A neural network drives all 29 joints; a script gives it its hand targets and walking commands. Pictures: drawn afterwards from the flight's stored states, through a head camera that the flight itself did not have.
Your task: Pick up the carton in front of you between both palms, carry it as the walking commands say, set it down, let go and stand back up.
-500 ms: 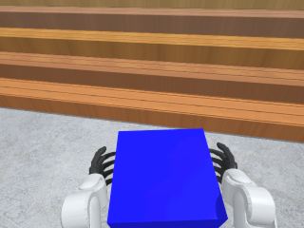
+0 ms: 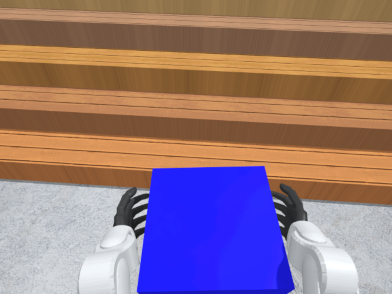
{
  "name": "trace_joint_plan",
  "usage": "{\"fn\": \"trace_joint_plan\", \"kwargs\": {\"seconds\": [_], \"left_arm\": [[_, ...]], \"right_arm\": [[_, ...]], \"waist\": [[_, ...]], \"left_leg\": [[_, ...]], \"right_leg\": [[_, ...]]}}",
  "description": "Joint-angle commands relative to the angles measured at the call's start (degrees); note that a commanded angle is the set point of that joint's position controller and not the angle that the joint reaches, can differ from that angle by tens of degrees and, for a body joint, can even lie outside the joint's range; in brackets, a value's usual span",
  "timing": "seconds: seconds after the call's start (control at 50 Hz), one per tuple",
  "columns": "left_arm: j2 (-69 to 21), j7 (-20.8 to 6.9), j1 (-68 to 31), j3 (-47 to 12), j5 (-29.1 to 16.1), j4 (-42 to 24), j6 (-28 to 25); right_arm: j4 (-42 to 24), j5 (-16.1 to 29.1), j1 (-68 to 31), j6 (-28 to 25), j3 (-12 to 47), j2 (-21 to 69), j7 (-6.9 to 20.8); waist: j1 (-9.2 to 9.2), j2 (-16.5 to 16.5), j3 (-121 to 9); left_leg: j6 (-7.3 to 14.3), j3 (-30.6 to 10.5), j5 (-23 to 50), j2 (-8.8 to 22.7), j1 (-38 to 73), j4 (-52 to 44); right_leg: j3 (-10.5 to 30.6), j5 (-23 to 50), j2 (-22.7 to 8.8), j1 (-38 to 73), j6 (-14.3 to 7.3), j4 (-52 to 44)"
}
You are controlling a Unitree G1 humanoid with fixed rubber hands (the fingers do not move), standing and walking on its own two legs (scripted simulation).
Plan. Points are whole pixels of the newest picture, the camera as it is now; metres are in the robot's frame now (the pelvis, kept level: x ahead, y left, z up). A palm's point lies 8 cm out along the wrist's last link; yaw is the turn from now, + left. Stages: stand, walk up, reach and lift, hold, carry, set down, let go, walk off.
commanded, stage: carry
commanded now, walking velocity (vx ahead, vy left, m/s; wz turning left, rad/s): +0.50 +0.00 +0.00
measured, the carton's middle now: (209, 244) +0.22 -0.01 +0.01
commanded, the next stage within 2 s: none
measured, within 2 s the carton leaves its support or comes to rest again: neither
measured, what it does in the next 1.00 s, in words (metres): walks ahead: right foot, then left foot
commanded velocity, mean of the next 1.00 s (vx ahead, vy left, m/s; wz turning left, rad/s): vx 0.50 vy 0.00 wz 0.00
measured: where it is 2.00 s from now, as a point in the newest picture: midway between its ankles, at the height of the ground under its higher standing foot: (203, 114)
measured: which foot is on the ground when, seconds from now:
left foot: down 0.00-0.32, up 0.34-0.86, down 0.88-1.00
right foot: up 0.00-0.30, down 0.32-0.90, up 0.92-1.00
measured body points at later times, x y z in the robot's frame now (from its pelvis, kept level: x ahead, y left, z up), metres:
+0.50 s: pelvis +0.31 -0.06 -0.02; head +0.30 -0.07 +0.43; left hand +0.56 +0.12 +0.10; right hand +0.59 -0.19 +0.10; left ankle +0.23 +0.08 -0.65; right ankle +0.36 -0.10 -0.75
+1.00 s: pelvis +0.61 -0.03 -0.03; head +0.66 -0.02 +0.42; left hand +0.98 +0.12 +0.08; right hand +0.97 -0.19 +0.09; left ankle +0.68 +0.03 -0.75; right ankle +0.46 -0.13 -0.62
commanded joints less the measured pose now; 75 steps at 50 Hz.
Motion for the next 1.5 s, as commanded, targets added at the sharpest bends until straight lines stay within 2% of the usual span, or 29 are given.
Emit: {"fn": "trace_joint_plan", "kwargs": {"seconds": [0.0, 0.16, 0.28, 0.3, 0.34, 0.4, 0.42, 0.54, 0.56, 0.66, 0.72, 0.78, 0.84, 0.86, 0.88, 0.9, 0.92, 0.98, 1.12, 1.2, 1.24, 1.26, 1.28, 1.3, 1.34, 1.36, 1.38, 1.4, 1.48], "left_arm": [[-40.1, 0.2, -18.1, -30.3, -7.2, -6.1, -1.8], [-31.7, 0.6, -20.0, -29.2, -9.0, -9.2, 1.3], [-32.6, 0.6, -24.9, -29.2, -13.1, -12.4, 2.0], [-30.4, 0.7, -23.4, -28.0, -11.7, -11.2, 2.4], [-28.0, 1.5, -24.4, -26.1, -13.3, -13.2, 2.3], [-31.0, 1.0, -30.7, -27.0, -14.4, -14.4, 1.9], [-30.3, 1.1, -33.6, -27.1, -14.4, -13.3, 1.9], [-25.6, 2.3, -43.6, -21.9, -12.4, -1.1, 1.6], [-26.7, 2.7, -47.7, -23.4, -13.6, -0.1, 1.7], [-28.0, 3.9, -55.2, -18.8, -10.6, 6.6, 1.0], [-27.6, 4.8, -58.0, -16.0, -7.2, 13.8, -0.1], [-30.5, 5.0, -64.4, -15.2, -8.6, 17.1, -1.2], [-33.4, 4.9, -70.4, -15.6, -8.8, 16.8, -2.7], [-34.3, 4.3, -70.8, -16.3, -8.3, 17.4, -3.0], [-37.8, 4.3, -76.7, -17.9, -11.5, 16.4, -3.6], [-37.2, 4.0, -72.8, -17.2, -10.2, 15.3, -2.9], [-36.3, 4.5, -68.1, -15.9, -8.7, 22.5, -2.4], [-38.5, 4.5, -69.2, -14.9, -9.1, 17.6, -3.7], [-36.0, 4.1, -65.4, -18.6, -8.3, 8.9, -5.5], [-33.2, 3.7, -66.3, -19.3, -10.5, 5.5, -4.8], [-32.2, 4.4, -66.1, -17.8, -9.0, 6.8, -4.6], [-34.3, 4.3, -64.8, -18.9, -8.5, 9.7, -4.1], [-31.2, 4.6, -67.9, -17.2, -7.3, 9.1, -4.5], [-33.8, 5.0, -64.9, -17.9, -8.4, 10.3, -4.2], [-36.0, 4.6, -67.8, -21.1, -10.6, 10.2, -4.0], [-34.5, 4.1, -64.5, -22.4, -11.1, 8.5, -4.5], [-41.5, 4.0, -70.4, -26.1, -12.2, 9.4, -4.1], [-39.0, 3.3, -61.4, -25.5, -12.9, 12.0, -4.3], [-43.9, 1.5, -72.5, -28.9, -18.5, 5.1, -6.0]], "right_arm": [[-6.0, 11.7, -18.6, -0.2, 31.8, 37.1, 3.2], [-8.3, 10.9, -21.0, 2.2, 30.2, 31.9, 0.6], [-13.1, 11.7, -26.5, 2.8, 30.4, 31.3, -1.1], [-13.5, 11.9, -27.4, 3.2, 30.2, 29.2, -1.6], [-16.8, 13.8, -30.5, 4.0, 33.1, 30.0, -2.2], [-15.7, 13.4, -34.5, 3.4, 30.4, 31.1, -2.4], [-11.6, 12.1, -33.8, 3.5, 29.1, 30.1, -2.5], [0.5, 8.4, -43.8, 3.6, 23.6, 26.7, -4.5], [1.2, 8.2, -45.7, 3.4, 22.5, 25.3, -4.7], [7.3, 9.4, -55.7, 2.6, 21.4, 29.0, -4.7], [11.5, 9.0, -63.8, 2.3, 21.1, 29.8, -4.9], [15.7, 8.0, -67.5, 1.0, 18.3, 31.6, -5.4], [17.9, 7.0, -69.3, -0.7, 17.0, 33.7, -5.3], [18.8, 7.6, -72.4, -1.1, 17.3, 36.5, -4.8], [17.3, 7.9, -72.6, -1.8, 17.3, 35.5, -4.5], [18.1, 7.5, -70.3, -1.6, 17.0, 34.0, -4.6], [18.1, 7.3, -70.0, -1.7, 17.3, 33.2, -4.8], [14.3, 11.5, -72.4, -2.5, 22.2, 41.0, -3.4], [4.5, 14.5, -70.9, -5.0, 26.7, 38.5, -1.9], [6.7, 12.3, -65.1, -3.8, 24.5, 35.4, -2.7], [3.4, 14.4, -68.3, -3.8, 26.2, 35.2, -2.5], [6.7, 13.6, -64.7, -3.9, 23.4, 34.7, -2.7], [8.7, 13.8, -66.3, -3.6, 25.0, 36.4, -2.2], [5.7, 15.6, -66.3, -3.8, 25.5, 36.8, -2.1], [5.7, 12.3, -66.2, -3.6, 22.0, 33.7, -2.0], [5.6, 12.5, -62.9, -4.1, 22.2, 33.8, -1.8], [4.7, 10.1, -69.4, -4.0, 19.6, 36.6, -1.8], [6.2, 8.5, -61.9, -3.7, 16.8, 31.7, -2.5], [11.0, 3.9, -62.3, -3.6, 15.7, 35.3, -2.3]], "waist": [[1.67, 7.9, -3.5], [1.49, 5.8, 3.8], [1.8, 9.7, -2.7], [2.99, 7.9, -6.4], [5.53, -17.6, -16.1], [4.52, -4.6, -14.7], [2.23, -0.8, -11.2], [3.66, -6.5, -6.8], [4.39, -1.0, -5.3], [4.59, -2.4, -8.1], [5.17, -7.4, -4.8], [6.81, -3.4, -5.7], [-0.23, -10.7, -16.6], [-2.61, -7.3, -20.8], [-3.86, 3.8, -21.2], [-3.66, 19.7, -27.4], [-1.06, 18.5, -27.0], [-1.85, 3.4, -22.8], [-2.95, 7.9, -19.6], [-5.54, 8.1, -13.7], [-5.51, 1.0, -10.6], [-1.78, 7.1, -11.9], [-0.9, 5.6, -7.7], [2.25, 10.0, -11.7], [15.14, 19.4, -26.1], [15.72, 10.3, -36.3], [11.92, -11.7, -35.5], [11.13, -11.3, -42.4], [6.21, -2.4, -24.6]], "left_leg": [[0.7, -11.1, -2.8, 13.1, 7.9, -12.5], [2.4, -6.4, 7.1, 13.5, 11.0, -12.9], [-0.7, -2.0, 39.6, 10.2, 14.1, 9.8], [-1.5, -1.6, 31.8, 9.0, 4.6, 19.4], [-5.4, -7.4, -17.5, -2.9, -22.6, 51.6], [-1.0, -16.4, -12.4, 2.0, -27.1, 59.8], [-0.5, -17.4, -7.0, 5.0, -25.4, 55.8], [-2.7, -13.1, 1.5, 6.0, -30.1, 43.2], [-2.6, -12.9, 2.5, 6.1, -32.5, 40.7], [-3.5, -9.9, 7.8, 4.3, -35.2, 31.5], [-2.7, -8.6, 6.3, 3.2, -36.1, 26.9], [-0.7, -4.1, 6.3, -1.0, -32.9, 18.9], [1.8, -2.5, 6.6, -6.4, -8.3, 12.1], [1.2, 0.5, 11.5, -8.2, 6.1, 10.1], [2.9, -14.3, 18.9, 3.0, 20.6, 11.4], [11.4, -45.4, 22.1, 20.1, 31.5, 7.0], [12.5, -43.2, 8.5, 19.2, 28.8, 4.3], [11.7, -33.6, 14.7, 15.7, 21.9, 6.7], [11.9, -26.8, 16.2, 15.2, 24.6, 6.4], [12.5, -35.8, 15.3, 21.2, 32.5, 4.9], [8.8, -28.6, 11.6, 15.0, 33.7, 0.7], [8.2, -21.7, 12.8, 12.0, 21.7, -3.5], [7.1, -16.3, 25.4, 10.3, 13.9, -9.0], [6.7, -6.6, 58.1, 7.6, 2.3, -6.1], [6.1, -7.3, 106.5, 9.6, 6.4, 23.6], [2.0, -11.7, 78.7, 6.4, 4.4, 41.5], [-4.1, -13.9, 3.8, -8.7, -20.3, 68.9], [-2.7, -25.6, -3.3, -13.4, -20.1, 92.3], [2.5, -25.3, -1.7, -5.1, -37.7, 97.3]], "right_leg": [[-0.6, 7.1, -1.3, -6.8, 1.3, -7.4], [-3.6, 13.1, -0.6, -3.4, -0.5, -22.6], [-11.0, 4.6, 8.0, 18.0, -3.5, -29.8], [-8.5, -1.9, 7.2, 30.7, -4.8, -28.5], [37.0, -14.6, -17.9, 52.2, -12.6, -42.0], [23.7, 2.3, -13.4, 41.1, -12.1, -40.5], [18.7, -1.8, -11.9, 35.4, -6.9, -43.1], [7.4, -3.8, -8.6, 29.2, -10.3, -47.6], [8.7, -2.4, -10.4, 29.9, -11.6, -48.5], [2.8, 2.9, -6.2, 38.1, -10.6, -46.5], [1.4, 16.2, -4.2, 40.0, -11.1, -41.5], [1.2, 36.4, -3.3, 44.1, -9.3, -35.2], [-5.0, 51.5, -0.5, 40.2, -7.6, -15.3], [-6.3, 46.7, 1.6, 31.7, -6.0, -6.4], [-2.2, 19.2, 2.5, 15.0, -4.3, 6.1], [0.9, -19.0, 12.2, -1.8, -2.5, 23.1], [7.3, -18.1, 8.2, -6.2, -4.2, 30.2], [7.4, -13.0, 4.9, -13.8, -4.8, 31.6], [4.2, -17.9, 3.2, -32.4, -3.9, 43.0], [8.7, -31.8, 1.2, -58.0, -6.4, 68.6], [3.3, -32.3, 1.1, -54.4, -5.7, 54.0], [0.0, -22.3, 0.2, -40.4, -5.5, 44.7], [-2.8, -21.8, 1.3, -28.8, -6.0, 29.7], [-9.5, -17.6, 6.0, -6.1, -7.1, 19.1], [-14.6, -10.7, 15.8, 16.9, -5.7, 8.7], [-1.0, -0.8, 14.4, 31.2, -8.1, -10.7], [42.3, 20.4, -6.3, 42.4, -20.7, -26.8], [57.1, 38.6, -11.5, 42.0, -25.3, -29.1], [37.2, 9.3, -7.6, 37.3, -16.8, -27.0]]}}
